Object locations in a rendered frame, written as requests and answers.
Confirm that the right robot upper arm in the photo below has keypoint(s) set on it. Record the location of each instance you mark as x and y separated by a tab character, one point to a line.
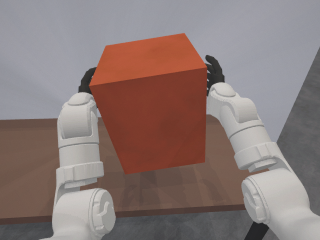
277	199

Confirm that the robot left hand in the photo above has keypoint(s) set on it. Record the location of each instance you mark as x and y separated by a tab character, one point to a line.
85	82

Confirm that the robot right hand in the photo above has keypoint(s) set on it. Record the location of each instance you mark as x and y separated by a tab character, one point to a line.
215	75

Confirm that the robot left forearm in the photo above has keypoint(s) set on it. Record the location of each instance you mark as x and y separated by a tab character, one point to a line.
78	139

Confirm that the robot right forearm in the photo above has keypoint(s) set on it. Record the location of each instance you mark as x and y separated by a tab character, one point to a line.
251	143

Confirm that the left robot upper arm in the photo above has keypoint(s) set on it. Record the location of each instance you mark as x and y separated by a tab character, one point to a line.
83	215

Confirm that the carton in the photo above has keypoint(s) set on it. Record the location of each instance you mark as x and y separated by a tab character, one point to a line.
152	97

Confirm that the table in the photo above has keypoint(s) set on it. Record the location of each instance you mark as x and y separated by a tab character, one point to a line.
29	157

